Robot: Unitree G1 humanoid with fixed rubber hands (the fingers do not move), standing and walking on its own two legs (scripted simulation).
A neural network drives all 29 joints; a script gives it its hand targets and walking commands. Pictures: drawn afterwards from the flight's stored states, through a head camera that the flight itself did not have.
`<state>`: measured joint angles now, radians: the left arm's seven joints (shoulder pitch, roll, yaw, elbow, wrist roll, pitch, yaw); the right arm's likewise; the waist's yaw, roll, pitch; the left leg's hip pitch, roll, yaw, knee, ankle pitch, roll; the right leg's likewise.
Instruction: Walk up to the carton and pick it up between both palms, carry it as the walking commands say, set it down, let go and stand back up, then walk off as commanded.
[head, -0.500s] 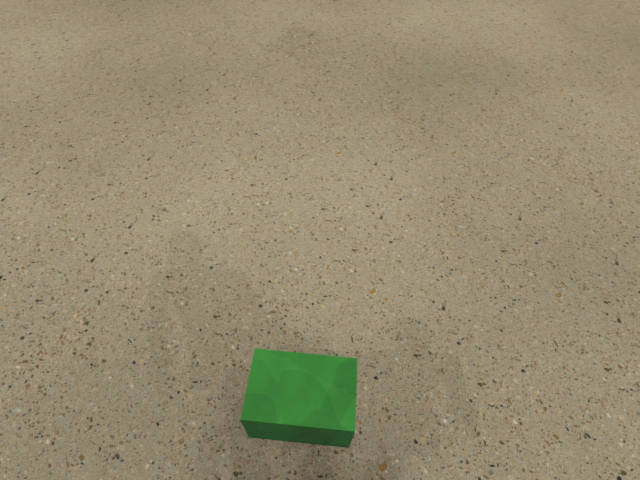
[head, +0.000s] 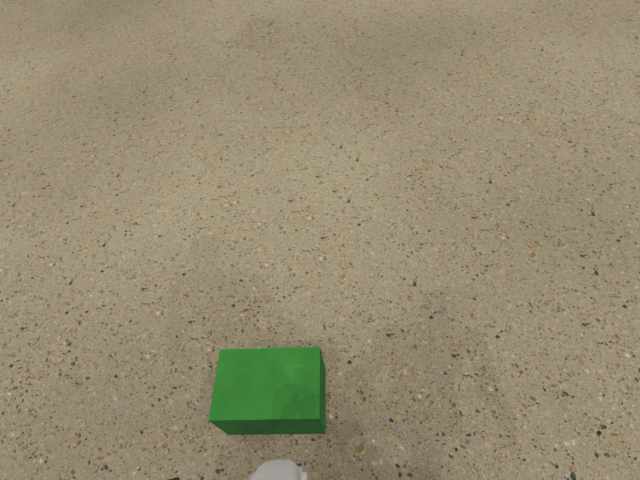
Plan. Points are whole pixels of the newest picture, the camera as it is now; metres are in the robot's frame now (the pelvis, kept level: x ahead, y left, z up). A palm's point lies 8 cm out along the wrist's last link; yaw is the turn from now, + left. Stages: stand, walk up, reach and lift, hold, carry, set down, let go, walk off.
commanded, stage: walk off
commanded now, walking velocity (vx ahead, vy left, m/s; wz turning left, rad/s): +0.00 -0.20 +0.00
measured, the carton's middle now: (273, 391) +0.41 +0.23 -0.68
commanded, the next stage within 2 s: stand in 0.34 s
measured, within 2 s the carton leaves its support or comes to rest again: neither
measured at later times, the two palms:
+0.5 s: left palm out of the picture +0.04 +0.17 -0.14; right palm out of the picture +0.02 -0.36 -0.11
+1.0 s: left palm out of the picture +0.04 +0.07 -0.14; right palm out of the picture +0.01 -0.38 -0.13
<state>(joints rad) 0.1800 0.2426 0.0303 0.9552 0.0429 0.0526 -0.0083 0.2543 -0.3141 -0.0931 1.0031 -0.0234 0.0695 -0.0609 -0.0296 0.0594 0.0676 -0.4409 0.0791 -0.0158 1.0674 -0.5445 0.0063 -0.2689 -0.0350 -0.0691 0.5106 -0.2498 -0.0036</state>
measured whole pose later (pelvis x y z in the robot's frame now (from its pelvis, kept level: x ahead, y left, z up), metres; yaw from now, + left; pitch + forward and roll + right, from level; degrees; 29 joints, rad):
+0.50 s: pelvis +0.00 -0.09 +0.01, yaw -1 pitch +0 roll -3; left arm 0.25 0.25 0.06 1.01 0.02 0.08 0.00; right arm 0.25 -0.22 -0.05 0.99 -0.04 0.00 -0.05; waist -0.03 -0.02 0.06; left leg -0.20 0.11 0.12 0.46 -0.26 -0.01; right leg -0.37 -0.04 0.03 0.80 -0.34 0.10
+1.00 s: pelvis +0.01 -0.15 +0.01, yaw -1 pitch -1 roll +0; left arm 0.24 0.16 0.01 1.08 0.01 0.00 0.03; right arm 0.27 -0.15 -0.02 1.09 -0.02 0.00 -0.03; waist 0.00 -0.01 0.03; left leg -0.13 0.03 0.06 0.40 -0.25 0.00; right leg -0.15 -0.01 -0.06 0.39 -0.22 0.00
